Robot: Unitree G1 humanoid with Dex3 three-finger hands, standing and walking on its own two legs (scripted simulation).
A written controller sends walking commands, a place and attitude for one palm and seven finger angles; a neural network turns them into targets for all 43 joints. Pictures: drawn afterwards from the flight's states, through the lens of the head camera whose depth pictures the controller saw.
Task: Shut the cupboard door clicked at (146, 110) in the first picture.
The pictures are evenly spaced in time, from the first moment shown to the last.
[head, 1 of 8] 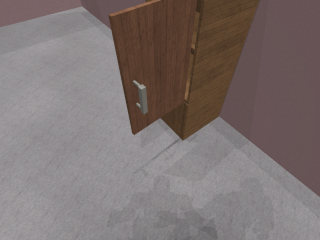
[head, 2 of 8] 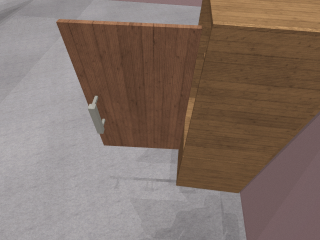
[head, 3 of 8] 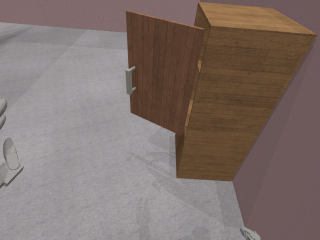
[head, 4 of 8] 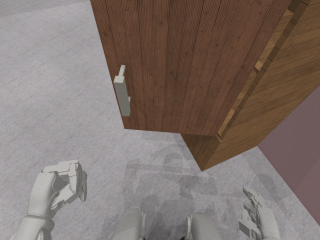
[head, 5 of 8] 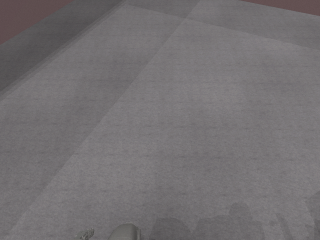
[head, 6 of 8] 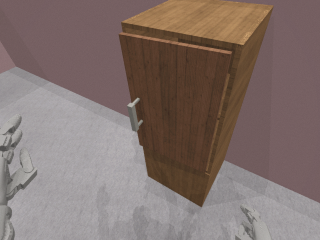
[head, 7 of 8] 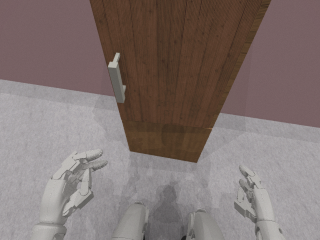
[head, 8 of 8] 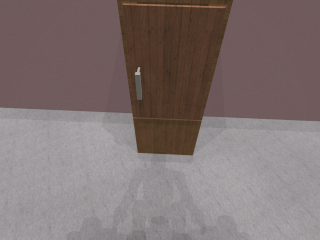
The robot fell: no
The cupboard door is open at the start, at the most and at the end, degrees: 94 94 0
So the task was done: yes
